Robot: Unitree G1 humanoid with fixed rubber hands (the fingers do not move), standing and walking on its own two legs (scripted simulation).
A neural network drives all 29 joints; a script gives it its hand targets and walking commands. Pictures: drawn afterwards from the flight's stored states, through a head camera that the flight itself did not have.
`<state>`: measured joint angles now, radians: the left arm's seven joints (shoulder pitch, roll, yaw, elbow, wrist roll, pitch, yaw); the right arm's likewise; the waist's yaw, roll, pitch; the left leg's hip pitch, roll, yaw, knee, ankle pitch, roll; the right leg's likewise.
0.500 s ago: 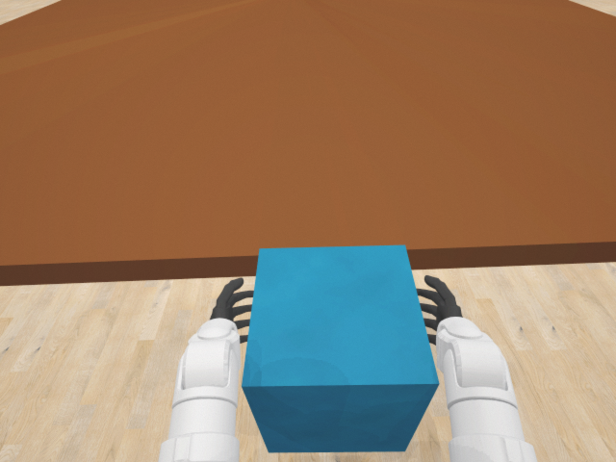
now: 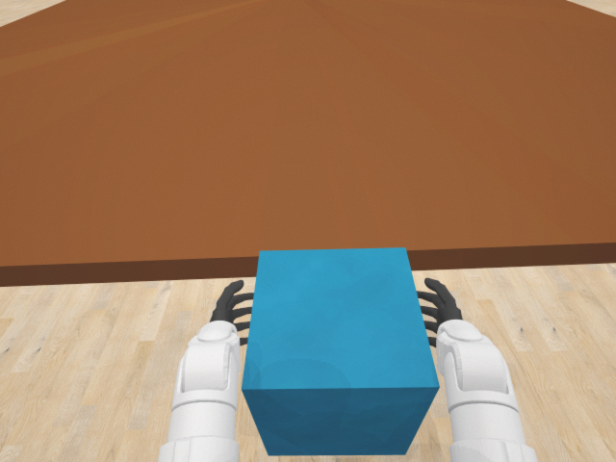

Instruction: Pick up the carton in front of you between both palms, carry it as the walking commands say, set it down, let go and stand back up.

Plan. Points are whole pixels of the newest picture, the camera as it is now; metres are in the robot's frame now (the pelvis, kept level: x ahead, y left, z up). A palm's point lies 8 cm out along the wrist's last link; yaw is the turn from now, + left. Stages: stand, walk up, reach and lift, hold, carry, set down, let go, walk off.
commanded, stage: hold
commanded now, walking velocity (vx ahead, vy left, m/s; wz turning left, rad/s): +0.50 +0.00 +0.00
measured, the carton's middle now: (334, 355) +0.29 +0.00 -0.02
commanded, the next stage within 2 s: carry in 0.02 s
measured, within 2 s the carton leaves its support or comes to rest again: neither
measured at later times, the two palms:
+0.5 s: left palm (236, 260) +0.39 +0.15 +0.07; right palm (434, 259) +0.40 -0.15 +0.07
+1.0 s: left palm (273, 156) +0.68 +0.12 +0.09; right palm (417, 152) +0.70 -0.18 +0.09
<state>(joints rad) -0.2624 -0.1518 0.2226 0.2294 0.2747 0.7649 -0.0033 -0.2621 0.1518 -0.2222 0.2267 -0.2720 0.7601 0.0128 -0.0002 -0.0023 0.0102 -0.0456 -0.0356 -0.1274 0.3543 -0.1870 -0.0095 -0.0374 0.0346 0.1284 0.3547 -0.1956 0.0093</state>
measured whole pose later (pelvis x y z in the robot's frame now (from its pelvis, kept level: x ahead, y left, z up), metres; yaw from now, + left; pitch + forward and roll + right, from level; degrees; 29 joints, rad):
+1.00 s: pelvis +0.42 -0.05 +0.00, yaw +1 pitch +5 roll +2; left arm -0.18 -0.14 0.14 -0.36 0.09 1.21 0.10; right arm -0.19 0.14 -0.10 -0.36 -0.12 1.21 -0.09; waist 0.05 -0.01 -0.08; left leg -0.62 0.08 0.13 0.74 -0.16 0.00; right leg -0.04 -0.02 -0.20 0.24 -0.29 -0.05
